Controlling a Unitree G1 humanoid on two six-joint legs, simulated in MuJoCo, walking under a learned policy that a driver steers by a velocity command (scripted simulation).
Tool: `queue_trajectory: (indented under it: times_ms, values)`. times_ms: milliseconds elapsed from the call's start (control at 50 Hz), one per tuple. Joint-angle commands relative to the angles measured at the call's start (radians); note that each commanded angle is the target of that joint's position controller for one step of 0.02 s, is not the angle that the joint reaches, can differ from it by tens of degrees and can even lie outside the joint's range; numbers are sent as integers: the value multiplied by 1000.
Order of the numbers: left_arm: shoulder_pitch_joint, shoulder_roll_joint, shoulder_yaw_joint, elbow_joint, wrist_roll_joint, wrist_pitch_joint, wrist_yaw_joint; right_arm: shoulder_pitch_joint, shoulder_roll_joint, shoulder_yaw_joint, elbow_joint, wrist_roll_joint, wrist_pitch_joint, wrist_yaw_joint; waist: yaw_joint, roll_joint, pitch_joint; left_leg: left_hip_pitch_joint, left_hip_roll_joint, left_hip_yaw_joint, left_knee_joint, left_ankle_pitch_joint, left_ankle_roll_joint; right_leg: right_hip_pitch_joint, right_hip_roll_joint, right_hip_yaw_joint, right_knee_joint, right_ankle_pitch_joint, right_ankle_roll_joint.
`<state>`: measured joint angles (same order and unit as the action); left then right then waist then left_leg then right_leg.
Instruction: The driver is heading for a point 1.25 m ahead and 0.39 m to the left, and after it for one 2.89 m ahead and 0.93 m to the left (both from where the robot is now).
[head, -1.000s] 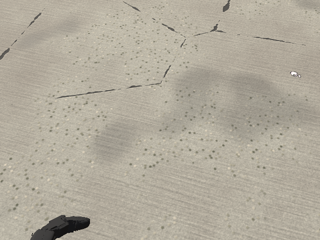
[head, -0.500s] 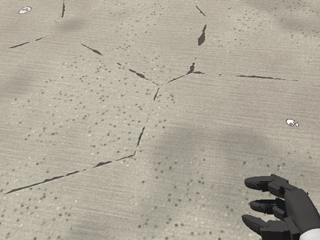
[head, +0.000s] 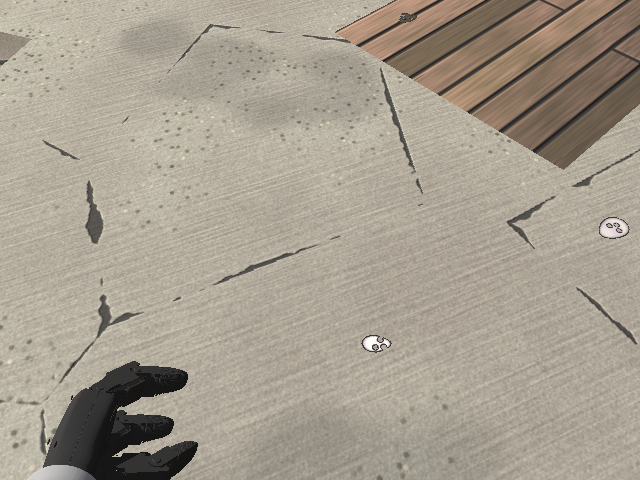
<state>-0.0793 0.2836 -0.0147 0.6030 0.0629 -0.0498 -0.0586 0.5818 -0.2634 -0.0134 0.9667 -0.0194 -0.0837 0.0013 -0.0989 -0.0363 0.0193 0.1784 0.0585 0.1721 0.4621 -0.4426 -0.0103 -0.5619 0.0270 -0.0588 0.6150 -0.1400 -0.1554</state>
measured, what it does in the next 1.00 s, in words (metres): walks ahead, turning left: left foot, then right foot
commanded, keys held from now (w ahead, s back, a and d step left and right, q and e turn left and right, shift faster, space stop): w+q+shift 0.68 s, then w+shift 0.12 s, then w+e+shift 0.20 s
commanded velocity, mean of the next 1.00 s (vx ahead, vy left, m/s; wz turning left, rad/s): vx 1.00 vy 0.00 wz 0.58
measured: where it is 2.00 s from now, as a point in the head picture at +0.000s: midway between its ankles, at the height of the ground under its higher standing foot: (86, 80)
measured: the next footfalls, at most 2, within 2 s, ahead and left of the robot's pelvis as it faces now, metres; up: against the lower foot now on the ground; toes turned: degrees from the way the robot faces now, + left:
left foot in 0.44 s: +0.60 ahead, +0.13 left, +0.00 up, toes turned +22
right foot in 0.88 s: +1.04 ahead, +0.23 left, +0.00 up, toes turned +39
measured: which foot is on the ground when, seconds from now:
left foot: down 0.00-0.00, up 0.02-0.42, down 0.44-0.86, up 0.88-1.00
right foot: down 0.00-0.44, up 0.46-0.86, down 0.88-1.00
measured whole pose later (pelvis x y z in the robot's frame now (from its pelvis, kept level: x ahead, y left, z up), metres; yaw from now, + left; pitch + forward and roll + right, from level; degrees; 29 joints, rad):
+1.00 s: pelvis +0.91 +0.25 +0.02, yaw +36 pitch +1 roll -2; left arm 0.30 0.32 0.05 0.77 0.03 -0.06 -0.01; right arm 0.27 -0.32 -0.04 0.80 -0.05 -0.08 0.01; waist 0.02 0.02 0.02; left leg -0.31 -0.09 -0.06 1.29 -0.32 0.09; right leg -0.36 0.09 0.00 0.54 -0.20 -0.05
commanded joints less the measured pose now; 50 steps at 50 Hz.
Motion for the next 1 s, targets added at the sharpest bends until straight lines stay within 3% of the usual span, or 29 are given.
queue_trajectory:
  times_ms: [20, 40, 60, 100, 180, 240, 260, 300, 360, 400, 420, 440, 460, 480, 500, 520, 600, 660, 740, 780, 820, 860, 880, 900, 920, 940, 960, 980, 1000]
  values:
    - [531, 331, 115, 87, 22, -2, 54, 13, -73, -12, -168, 45, -13, 2, 214, -194, -481, -822, -60, -218, 1009, -45, 105, 1089, -498, 795, -180, -392, -73]
    - [502, 269, 116, 92, -2, 1, 57, -147, -183, -38, -185, 38, -9, -6, 267, -16, -383, -913, -29, -267, 1037, 82, 114, 950, -444, 751, -284, -394, -55]
    - [433, 205, 97, 115, -6, -12, 59, -199, -154, -34, -196, 36, -9, -1, 209, -8, -165, -942, 11, -245, 974, 161, 109, 765, -400, 571, -307, -300, -51]
    - [364, 120, 80, 139, -16, -36, 53, -174, -99, -28, -155, 20, 17, 15, 121, 9, -20, -839, 71, -246, 862, 204, 95, 507, -307, 337, -386, -143, -2]
    - [380, 68, 71, 190, -51, -78, 47, -234, -38, -31, -168, 2, 75, 44, 67, -35, 68, -881, 107, -224, 795, 268, 79, 411, -270, 95, -496, 15, 41]
    - [370, 21, 61, 214, -42, -88, 47, -373, -25, -27, -208, 14, 74, 53, 70, -24, 102, -916, 57, -140, 663, 431, 92, 418, -146, -132, -518, 242, 92]
    - [381, 51, 64, 213, -45, -96, 49, -411, -4, -15, -249, 11, 68, 62, 57, -62, 115, -885, 82, -131, 554, 493, 106, 397, -188, -155, -513, 345, 91]
    - [407, 64, 65, 233, -52, -96, 61, -493, -22, -12, -272, 4, 61, 76, 69, 3, 145, -829, 40, -48, 382, 559, 134, 441, -183, -221, -535, 506, 109]
    - [432, 162, 80, 218, -51, -83, 93, -435, -56, -19, -249, 15, 62, 83, 32, -24, 23, -650, -98, 46, 295, 555, 176, 611, -211, -251, -358, 1150, 144]
    - [371, 238, 105, 193, -30, -43, 108, -182, -133, -46, -198, 7, 65, 68, -117, -88, -76, -416, -149, 29, 290, 390, 220, 617, -270, -217, -11, 1349, 143]
    - [321, 237, 108, 178, -23, -23, 103, 34, -188, -77, -132, 3, 66, 49, -213, -68, -164, -190, -155, -39, 261, 337, 253, 529, -269, -185, 277, 1207, 124]
    - [301, 187, 101, 183, -24, -15, 81, 78, -234, -106, -106, 17, 70, 24, -212, 50, -144, -70, -131, -135, 180, 276, 289, 370, -131, -188, 669, 522, 128]
    - [321, 22, 55, 117, -6, -35, 66, -23, -318, -125, -115, 19, 85, 15, -54, 338, -66, 40, 3, -438, 226, 503, 367, -45, 47, -107, 1070, -363, 167]
    - [372, 43, 40, 16, -30, -62, 62, -91, -378, -140, -172, 3, 91, 14, 3, 327, -287, 208, 150, -916, -62, 153, 539, -265, 51, 109, 1152, -361, 166]
    - [304, 102, 40, 20, -20, -85, 64, -125, -307, -131, -197, -1, 88, 6, -6, 113, -186, 115, 189, -1020, -234, -57, 490, -321, -12, 159, 1063, -285, 151]
    - [262, 121, 45, 31, -20, -88, 63, -163, -228, -112, -179, 2, 84, 5, 45, -45, -40, -80, 147, -923, -264, -57, 408, -271, -62, 153, 928, -208, 146]
    - [268, 68, 20, 24, 19, -12, 62, -233, -185, -87, -191, 18, 24, -1, 154, -76, 43, -491, -12, -630, -276, 198, 360, -61, -153, 127, 647, -214, 213]
    - [66, 51, 5, -68, -2, -8, 47, -190, -193, -92, -191, 21, 4, 2, 88, -21, 107, -572, -74, -556, -305, 402, 335, -25, -150, 72, 331, -3, 235]
    - [-22, 23, -7, -91, -25, -19, 37, -101, -189, -98, -163, 32, 3, 11, -12, 59, 40, -381, -77, -510, -276, 703, 253, 45, -79, 15, 31, 293, 186]
    - [-31, 40, 0, -94, -26, -26, 39, -98, -186, -96, -152, 26, -2, 6, -18, 60, 23, -277, -44, -502, -256, 800, 233, 89, -61, 18, -64, 309, 156]
    - [60, 91, 24, -68, -25, -30, 50, -113, -227, -101, -145, 16, -9, -5, 31, 97, -44, -148, -7, -494, -140, 1079, 199, 191, -8, 8, -111, 217, 120]
    - [372, 175, 69, 24, -45, -32, 73, -176, -274, -110, -148, -17, -6, -8, 208, 130, -190, -104, 2, -435, 211, 1264, 162, 435, 16, -9, -110, 54, 78]
    - [597, 215, 91, 85, -40, -28, 92, -235, -233, -99, -162, -33, -6, -11, 321, 114, -262, -274, -29, -392, 508, 1114, 152, 671, -61, 60, -42, -88, 50]
    - [649, 314, 119, 101, 2, -32, 91, -114, -77, -61, -207, 11, -11, -2, 224, -210, -376, -630, -194, -310, 961, 376, 90, 938, -336, 604, -103, -350, -109]
    - [598, 270, 121, 119, -22, -21, 64, -100, -88, -42, -207, 4, -25, 8, 199, -287, -364, -850, -245, -326, 1026, -2, 97, 960, -374, 1023, -326, -453, -179]
    - [468, 191, 110, 101, -33, -23, 52, -217, -119, -39, -223, -12, -22, 3, 165, -131, -176, -950, -125, -316, 1012, 99, 109, 823, -339, 899, -344, -496, -178]
    - [448, 136, 102, 110, -44, -24, 43, -322, -142, -35, -247, -30, -25, 9, 169, 16, -109, -923, -85, -303, 940, 151, 100, 688, -298, 767, -347, -400, -156]
    - [473, 106, 92, 137, -41, -24, 41, -399, -138, -32, -277, -43, -25, 14, 160, 71, -48, -897, -60, -289, 866, 155, 92, 577, -245, 661, -360, -300, -125]
    - [498, 89, 84, 169, -41, -27, 46, -417, -116, -22, -312, -57, -17, 21, 125, 38, -10, -884, -46, -286, 814, 134, 71, 496, -210, 613, -373, -236, -122]
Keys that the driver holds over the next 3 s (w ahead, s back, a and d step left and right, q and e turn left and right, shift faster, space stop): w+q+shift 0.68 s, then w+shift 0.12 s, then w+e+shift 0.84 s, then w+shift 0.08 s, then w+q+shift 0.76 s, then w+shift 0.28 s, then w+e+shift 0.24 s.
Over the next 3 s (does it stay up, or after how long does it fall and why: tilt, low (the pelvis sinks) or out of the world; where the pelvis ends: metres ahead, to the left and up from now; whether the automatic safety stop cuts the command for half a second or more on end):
stays up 2.64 0.89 0.01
